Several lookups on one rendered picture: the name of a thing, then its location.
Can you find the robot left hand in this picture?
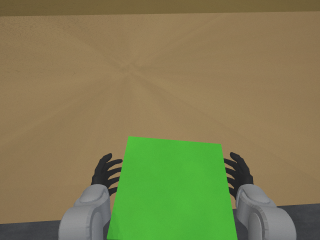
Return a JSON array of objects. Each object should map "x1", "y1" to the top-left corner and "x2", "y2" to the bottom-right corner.
[{"x1": 91, "y1": 153, "x2": 123, "y2": 196}]

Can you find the right robot forearm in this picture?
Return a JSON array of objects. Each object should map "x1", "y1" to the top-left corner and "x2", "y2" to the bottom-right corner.
[{"x1": 235, "y1": 184, "x2": 297, "y2": 240}]

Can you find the carton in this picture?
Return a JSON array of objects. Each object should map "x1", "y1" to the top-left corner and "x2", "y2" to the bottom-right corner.
[{"x1": 106, "y1": 136, "x2": 238, "y2": 240}]

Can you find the left robot forearm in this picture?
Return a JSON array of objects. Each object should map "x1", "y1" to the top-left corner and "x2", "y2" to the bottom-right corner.
[{"x1": 58, "y1": 184, "x2": 112, "y2": 240}]

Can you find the robot right hand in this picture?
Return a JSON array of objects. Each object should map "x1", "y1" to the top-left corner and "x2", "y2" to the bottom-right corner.
[{"x1": 223, "y1": 152, "x2": 254, "y2": 200}]

